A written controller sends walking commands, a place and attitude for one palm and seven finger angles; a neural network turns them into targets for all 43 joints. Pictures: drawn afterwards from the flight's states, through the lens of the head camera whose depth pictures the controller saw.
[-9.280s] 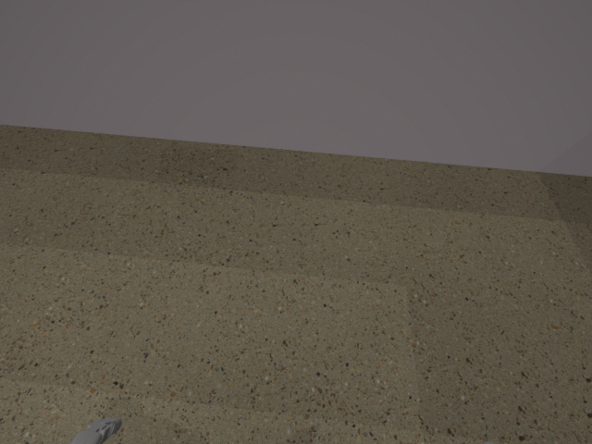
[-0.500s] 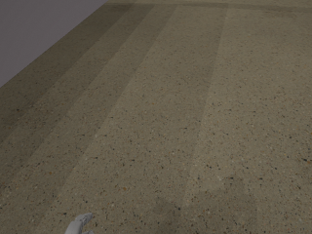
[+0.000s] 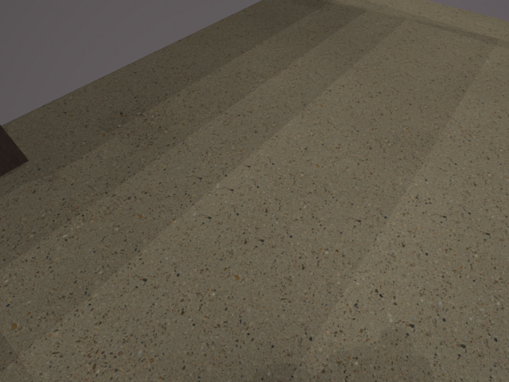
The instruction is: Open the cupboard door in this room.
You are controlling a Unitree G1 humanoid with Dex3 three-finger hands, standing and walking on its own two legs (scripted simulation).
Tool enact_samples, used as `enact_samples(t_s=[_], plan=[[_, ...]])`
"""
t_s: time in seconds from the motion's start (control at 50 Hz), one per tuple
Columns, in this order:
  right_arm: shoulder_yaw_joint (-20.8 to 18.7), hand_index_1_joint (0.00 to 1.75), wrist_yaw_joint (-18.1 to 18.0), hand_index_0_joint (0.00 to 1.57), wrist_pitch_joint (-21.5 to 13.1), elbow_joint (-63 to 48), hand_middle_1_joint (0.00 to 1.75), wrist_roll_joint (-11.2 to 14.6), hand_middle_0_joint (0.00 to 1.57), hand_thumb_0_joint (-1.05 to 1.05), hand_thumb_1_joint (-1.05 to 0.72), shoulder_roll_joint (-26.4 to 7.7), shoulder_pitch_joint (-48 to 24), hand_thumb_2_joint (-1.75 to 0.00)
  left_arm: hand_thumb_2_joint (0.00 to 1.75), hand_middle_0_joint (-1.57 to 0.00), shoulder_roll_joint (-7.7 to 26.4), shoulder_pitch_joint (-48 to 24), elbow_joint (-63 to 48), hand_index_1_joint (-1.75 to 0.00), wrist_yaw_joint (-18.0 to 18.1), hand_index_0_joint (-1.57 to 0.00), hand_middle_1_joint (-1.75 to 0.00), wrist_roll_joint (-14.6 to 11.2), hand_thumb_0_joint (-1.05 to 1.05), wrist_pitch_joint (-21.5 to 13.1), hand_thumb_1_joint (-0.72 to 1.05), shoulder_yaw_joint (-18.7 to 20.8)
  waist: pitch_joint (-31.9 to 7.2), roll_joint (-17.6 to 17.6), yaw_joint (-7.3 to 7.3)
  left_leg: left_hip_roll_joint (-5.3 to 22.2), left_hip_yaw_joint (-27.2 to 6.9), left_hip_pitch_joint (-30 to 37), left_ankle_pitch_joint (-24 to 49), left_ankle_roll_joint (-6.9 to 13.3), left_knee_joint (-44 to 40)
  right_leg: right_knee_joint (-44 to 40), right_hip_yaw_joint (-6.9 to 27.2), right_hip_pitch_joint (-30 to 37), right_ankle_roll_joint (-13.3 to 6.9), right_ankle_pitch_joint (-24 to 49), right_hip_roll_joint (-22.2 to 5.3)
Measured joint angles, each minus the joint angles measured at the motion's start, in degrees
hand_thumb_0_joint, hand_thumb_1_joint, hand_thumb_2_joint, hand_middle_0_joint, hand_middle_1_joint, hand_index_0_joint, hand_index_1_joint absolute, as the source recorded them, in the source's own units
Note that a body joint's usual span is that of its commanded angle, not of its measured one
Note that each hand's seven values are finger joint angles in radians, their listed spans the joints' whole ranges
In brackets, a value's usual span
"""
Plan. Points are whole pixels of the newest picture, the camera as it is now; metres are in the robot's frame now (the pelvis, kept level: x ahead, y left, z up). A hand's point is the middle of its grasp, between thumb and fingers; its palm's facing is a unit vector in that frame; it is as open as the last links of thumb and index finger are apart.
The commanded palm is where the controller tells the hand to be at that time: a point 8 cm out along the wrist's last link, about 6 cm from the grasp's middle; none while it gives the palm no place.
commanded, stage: turn or walk to find it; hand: left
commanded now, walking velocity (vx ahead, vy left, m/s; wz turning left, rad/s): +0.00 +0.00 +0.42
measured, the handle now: out of the picture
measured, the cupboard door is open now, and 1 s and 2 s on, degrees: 0 0 0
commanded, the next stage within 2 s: stand and wait in 1.04 s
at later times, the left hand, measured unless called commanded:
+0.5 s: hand out of the picture +0.06 +0.22 -0.15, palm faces +0.16 -0.95 -0.26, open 7.4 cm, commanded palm none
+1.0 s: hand out of the picture -0.10 +0.17 -0.16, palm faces +0.43 -0.86 -0.26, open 7.4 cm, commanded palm none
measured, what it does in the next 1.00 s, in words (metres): steps on the spot, turning left: left foot, then right foot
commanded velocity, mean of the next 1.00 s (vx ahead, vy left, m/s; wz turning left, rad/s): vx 0.00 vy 0.00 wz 0.42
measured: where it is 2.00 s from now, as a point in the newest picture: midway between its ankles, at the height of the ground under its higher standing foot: outside the picture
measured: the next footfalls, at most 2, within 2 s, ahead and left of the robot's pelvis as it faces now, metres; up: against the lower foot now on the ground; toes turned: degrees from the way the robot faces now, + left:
left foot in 0.04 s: +0.02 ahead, +0.12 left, +0.00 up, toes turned +5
right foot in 0.54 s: +0.03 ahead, -0.11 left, +0.00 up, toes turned +8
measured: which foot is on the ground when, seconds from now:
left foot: up 0.00-0.02, down 0.04-0.56, up 0.58-1.00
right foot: down 0.00-0.02, up 0.04-0.52, down 0.54-1.00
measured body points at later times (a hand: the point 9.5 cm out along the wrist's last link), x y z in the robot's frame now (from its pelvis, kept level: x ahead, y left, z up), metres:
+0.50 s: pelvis -0.02 +0.00 +0.00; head +0.01 -0.01 +0.45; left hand +0.06 +0.27 -0.13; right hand +0.04 -0.23 -0.16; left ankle -0.02 +0.12 -0.73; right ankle -0.01 -0.12 -0.71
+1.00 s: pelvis -0.05 -0.02 +0.00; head -0.01 -0.02 +0.45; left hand -0.12 +0.22 -0.14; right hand +0.11 -0.24 -0.15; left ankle -0.13 +0.10 -0.69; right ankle -0.01 -0.11 -0.73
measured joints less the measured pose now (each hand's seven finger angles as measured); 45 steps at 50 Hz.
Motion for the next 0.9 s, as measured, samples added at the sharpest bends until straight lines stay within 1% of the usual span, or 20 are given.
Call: enact_samples(t_s=[0.02,0.04,0.06,0.08,0.1,0.14,0.18,0.22,0.28,0.38,0.48,0.5,0.54,0.56,0.6,0.64,0.68,0.74,0.82,0.9], plan=[[0.18,0.30,0.06,0.20,-0.59,-0.63,0.30,0.04,0.19,0.00,-0.91,0.05,-0.38,-0.90,0.90,-0.21,0.44,0.34,0.18,-0.30,-0.04,-0.20,-0.30,-0.20,0.01,0.24,0.91,0.18,-0.22,-0.12,-0.04,-0.11,0.42,1.80,3.21,0.41,-4.77,1.70,-0.47,-0.84,0.55,-0.63,-0.46],[0.23,0.30,0.07,0.20,-1.24,-1.09,0.30,-0.04,0.19,0.00,-0.91,0.31,-0.81,-0.90,0.90,-0.21,1.04,0.55,0.36,-0.30,-0.09,-0.20,-0.30,-0.50,0.01,0.63,0.91,0.38,-0.36,-0.68,-0.09,-0.55,0.37,2.35,5.40,1.55,-6.97,4.30,-0.11,-2.15,1.30,-1.85,-1.10],[0.36,0.30,0.01,0.20,-1.61,-1.35,0.30,-0.17,0.19,0.00,-0.91,0.98,-1.37,-0.90,0.90,-0.21,1.79,0.43,0.72,-0.30,-0.03,-0.20,-0.30,-0.62,0.01,1.32,0.91,0.60,-0.14,-1.91,0.12,-1.45,0.63,1.95,5.25,2.86,-6.05,7.97,2.41,-3.73,2.26,-6.27,-1.30],[0.65,0.30,0.02,0.20,-1.77,-1.63,0.30,-0.30,0.19,0.00,-0.91,1.51,-1.71,-0.90,0.90,-0.21,2.31,0.38,1.03,-0.30,0.02,-0.20,-0.30,-0.64,0.01,2.06,0.91,0.77,-0.13,-2.55,0.35,-1.85,0.77,1.88,4.63,3.92,-5.46,12.27,5.03,-5.38,2.82,-10.08,-0.68],[0.94,0.30,-0.07,0.20,-1.93,-1.83,0.30,-0.45,0.19,0.00,-0.91,1.96,-1.80,-0.90,0.90,-0.21,2.63,0.34,1.34,-0.30,0.05,-0.20,-0.30,-0.57,0.01,2.69,0.91,0.90,-0.41,-2.74,0.36,-2.00,0.69,2.09,4.35,4.65,-5.71,16.36,7.05,-6.86,3.27,-11.98,0.15],[1.41,0.30,-0.51,0.20,-2.06,-2.08,0.30,-0.59,0.20,0.00,-0.91,2.53,-1.62,-0.90,0.90,-0.20,2.82,-0.16,1.80,-0.30,-0.17,-0.20,-0.30,-0.51,0.01,3.42,0.91,1.04,-1.12,-2.29,0.03,-2.15,-0.06,2.78,5.14,5.32,-7.71,23.18,9.77,-9.21,3.96,-11.66,1.60],[1.79,0.30,-0.84,0.20,-2.20,-2.03,0.30,-0.57,0.20,0.00,-0.91,2.85,-1.45,-0.90,0.90,-0.20,2.80,-0.91,1.58,-0.30,-0.52,-0.20,-0.30,-0.50,0.01,3.19,0.91,1.05,-1.43,-1.73,-0.20,-2.47,-0.87,3.55,6.89,5.50,-10.31,27.53,11.62,-10.78,4.59,-9.35,2.36],[2.01,0.30,-0.97,0.20,-2.45,-1.91,0.30,-0.44,0.20,0.00,-0.91,3.13,-1.20,-0.90,0.90,-0.20,2.71,-1.76,0.97,-0.30,-0.66,-0.20,-0.30,-0.57,0.01,2.61,0.91,0.93,-1.47,-1.40,-0.32,-2.98,-1.50,4.18,8.46,5.83,-12.55,29.55,12.98,-11.52,5.23,-7.60,2.69],[2.06,0.30,-1.03,0.20,-2.74,-1.79,0.30,-0.32,0.20,0.00,-0.91,3.49,-0.46,-0.90,0.90,-0.20,2.50,-3.21,0.01,-0.30,-0.54,-0.20,-0.30,-0.74,0.01,2.09,0.91,0.77,-1.45,-1.11,-0.72,-3.78,-2.34,4.54,9.99,6.07,-14.55,29.60,14.25,-11.46,6.01,-6.68,2.91],[1.63,0.30,-1.00,0.20,-2.65,-1.48,0.30,-0.60,0.20,0.00,-0.91,3.67,1.52,-0.90,0.90,-0.20,1.75,-6.15,-1.39,-0.30,-0.22,-0.20,-0.30,-0.98,0.01,2.07,0.91,0.51,-1.19,-0.37,-2.30,-4.79,-4.06,3.63,11.03,5.85,-14.84,24.37,15.15,-9.16,6.35,-8.77,3.71],[0.87,0.30,-0.94,0.20,-1.82,-0.71,0.30,-1.00,0.20,0.00,-0.91,2.81,3.67,-0.90,0.90,-0.20,0.34,-9.11,-3.11,-0.30,-0.07,-0.20,-0.30,-1.34,0.01,1.69,0.91,-0.02,-0.74,1.30,-4.21,-5.22,-6.23,1.24,11.35,4.67,-13.13,14.33,15.05,-5.16,5.48,-10.43,5.37],[0.68,0.30,-0.91,0.20,-1.61,-0.54,0.30,-1.03,0.20,0.00,-0.91,2.55,4.08,-0.90,0.90,-0.20,0.01,-9.52,-3.49,-0.30,-0.09,-0.20,-0.30,-1.44,0.01,1.44,0.91,-0.16,-0.72,1.71,-4.49,-5.30,-6.71,0.55,11.32,4.29,-12.52,11.15,14.95,-3.90,5.22,-9.48,5.77],[0.30,0.30,-0.81,0.20,-1.26,-0.20,0.30,-0.83,0.20,0.00,-0.91,2.06,5.09,-0.90,0.90,-0.20,-0.45,-9.87,-4.32,-0.30,-0.16,-0.20,-0.30,-1.53,0.01,0.60,0.91,-0.50,-0.98,2.20,-4.69,-5.71,-7.60,-1.25,10.82,3.34,-10.45,2.22,14.47,-0.22,4.78,-4.12,6.22],[-0.01,0.30,-0.72,0.20,-1.07,0.07,0.30,-0.58,0.20,0.00,-0.91,1.46,5.34,-0.90,0.90,-0.20,-1.11,-10.04,-4.41,-0.30,-0.06,-0.20,-0.30,-1.32,0.01,0.01,0.91,-0.62,-0.76,3.47,-4.72,-5.24,-8.44,-2.30,10.10,2.94,-8.50,0.45,13.55,0.54,3.03,-2.61,6.98],[-0.66,0.30,-0.73,0.20,-0.31,0.56,0.30,-0.48,0.20,0.00,-0.91,0.71,5.69,-0.90,0.90,-0.20,-2.07,-9.65,-4.82,-0.30,-0.04,-0.20,-0.30,-0.96,0.01,-0.61,0.91,-1.27,-0.44,4.55,-4.98,-5.55,-8.71,-5.67,1.30,2.26,0.72,1.12,11.94,0.72,-0.12,-3.00,6.99],[-1.15,0.30,-0.46,0.20,0.54,0.93,0.30,-0.69,0.20,0.00,-0.91,0.18,6.04,-0.90,0.90,-0.21,-2.75,-8.48,-5.02,-0.30,0.08,-0.20,-0.30,-0.94,0.01,-0.66,0.91,-1.44,-0.81,4.24,-4.81,-5.87,-7.64,-9.32,-1.85,1.85,12.13,0.28,10.91,1.53,-1.42,-3.17,6.04],[-1.55,0.30,-0.11,0.20,0.89,1.17,0.30,-0.87,0.20,0.00,-0.91,-0.43,6.05,-0.90,0.90,-0.21,-3.21,-7.29,-4.67,-0.30,0.18,-0.20,-0.30,-1.00,0.01,-0.45,0.91,-1.50,-0.98,4.08,-4.64,-4.90,-6.69,-11.70,-0.11,1.24,20.87,-1.60,10.12,2.69,-1.61,-2.34,5.50],[-1.88,0.30,0.15,0.20,0.87,1.19,0.30,-0.92,0.20,0.00,-0.91,-1.13,6.15,-0.90,0.90,-0.21,-3.63,-5.81,-3.76,-0.30,0.12,-0.20,-0.30,-1.04,0.01,-0.46,0.91,-1.64,-1.07,4.10,-4.76,-2.95,-6.59,-13.13,3.66,0.05,27.33,-3.72,8.36,3.89,-1.69,-1.25,5.01],[-1.83,0.30,0.18,0.20,1.14,1.67,0.30,-0.95,0.19,0.00,-0.91,-1.37,6.02,-0.90,0.90,-0.21,-3.56,-4.09,-3.02,-0.30,0.36,-0.20,-0.30,-0.97,0.01,-0.79,0.91,-1.25,-1.09,3.57,-4.03,-0.82,-6.70,-12.18,4.96,-1.23,27.74,-4.64,5.96,4.35,-1.84,-0.97,4.36],[-1.39,0.30,0.04,0.20,1.38,1.92,0.30,-0.81,0.19,0.00,-0.91,-1.20,4.53,-0.90,0.90,-0.21,-2.75,-2.66,-2.21,-0.30,0.30,-0.20,-0.30,-0.49,0.01,-0.91,0.92,-0.95,-0.63,2.51,-2.76,0.37,-5.26,-9.04,1.61,-1.69,21.03,-4.00,4.06,3.92,-1.56,-1.32,3.20]])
